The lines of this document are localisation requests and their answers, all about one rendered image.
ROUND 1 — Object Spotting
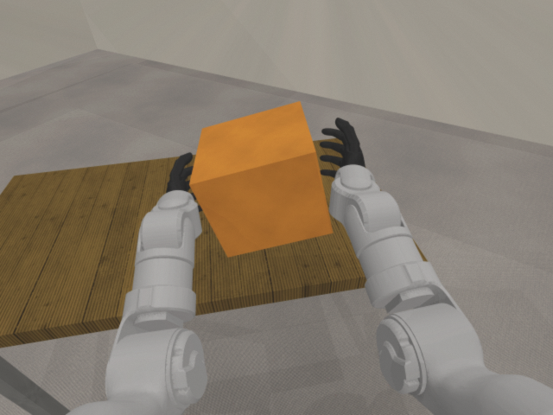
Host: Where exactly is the table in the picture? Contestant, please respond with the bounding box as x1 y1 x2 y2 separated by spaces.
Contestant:
0 138 428 415

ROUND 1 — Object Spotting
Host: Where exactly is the robot right hand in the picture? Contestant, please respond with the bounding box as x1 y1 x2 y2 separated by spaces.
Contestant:
320 118 365 178

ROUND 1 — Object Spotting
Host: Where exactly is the robot left hand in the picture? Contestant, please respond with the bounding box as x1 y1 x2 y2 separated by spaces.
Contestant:
166 152 203 212

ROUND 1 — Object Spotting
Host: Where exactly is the left robot upper arm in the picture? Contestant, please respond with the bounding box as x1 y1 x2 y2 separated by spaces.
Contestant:
66 328 207 415

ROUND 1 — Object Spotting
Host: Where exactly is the right robot upper arm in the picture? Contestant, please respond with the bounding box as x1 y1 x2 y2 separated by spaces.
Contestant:
376 303 553 415

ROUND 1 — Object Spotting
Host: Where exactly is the left robot forearm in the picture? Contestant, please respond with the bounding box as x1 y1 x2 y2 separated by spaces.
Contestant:
105 190 202 397

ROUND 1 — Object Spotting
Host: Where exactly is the carton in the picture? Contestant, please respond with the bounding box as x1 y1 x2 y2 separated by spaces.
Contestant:
189 101 333 258

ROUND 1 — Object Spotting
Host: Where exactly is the right robot forearm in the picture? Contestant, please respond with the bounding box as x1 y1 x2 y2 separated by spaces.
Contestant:
329 164 484 360

